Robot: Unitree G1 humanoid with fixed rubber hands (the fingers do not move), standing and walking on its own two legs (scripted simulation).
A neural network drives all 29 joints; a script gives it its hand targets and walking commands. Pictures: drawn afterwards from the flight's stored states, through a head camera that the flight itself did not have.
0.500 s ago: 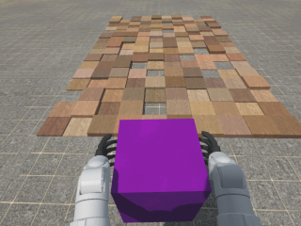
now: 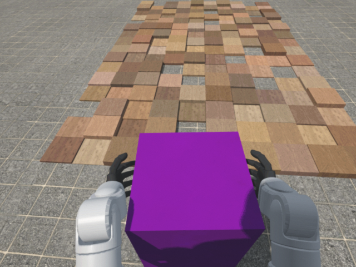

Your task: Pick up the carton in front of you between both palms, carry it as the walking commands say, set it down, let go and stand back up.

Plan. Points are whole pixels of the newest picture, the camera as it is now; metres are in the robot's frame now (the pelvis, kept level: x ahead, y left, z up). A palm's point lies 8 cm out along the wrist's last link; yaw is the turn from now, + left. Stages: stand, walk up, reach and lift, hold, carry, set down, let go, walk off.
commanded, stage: carry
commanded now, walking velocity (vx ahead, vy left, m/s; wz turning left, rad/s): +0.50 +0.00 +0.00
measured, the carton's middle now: (189, 203) +0.26 -0.01 +0.02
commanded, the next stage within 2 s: none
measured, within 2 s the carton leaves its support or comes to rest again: neither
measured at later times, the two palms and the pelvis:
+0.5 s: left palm (119, 81) +0.61 +0.19 +0.12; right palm (218, 80) +0.59 -0.11 +0.12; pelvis +0.30 +0.06 +0.00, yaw -3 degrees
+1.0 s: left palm (140, 31) +1.01 +0.15 +0.12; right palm (209, 27) +1.02 -0.14 +0.11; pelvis +0.62 -0.01 +0.00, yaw +0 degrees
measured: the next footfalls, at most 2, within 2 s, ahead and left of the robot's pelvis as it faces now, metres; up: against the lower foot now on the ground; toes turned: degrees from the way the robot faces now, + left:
left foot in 0.28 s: +0.36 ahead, +0.13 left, +0.00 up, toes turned +11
right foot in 0.78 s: +0.67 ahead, -0.06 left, +0.00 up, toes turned -9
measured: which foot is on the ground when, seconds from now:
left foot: up 0.00-0.26, down 0.28-0.78, up 0.80-1.00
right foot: down 0.00-0.32, up 0.34-0.76, down 0.78-1.00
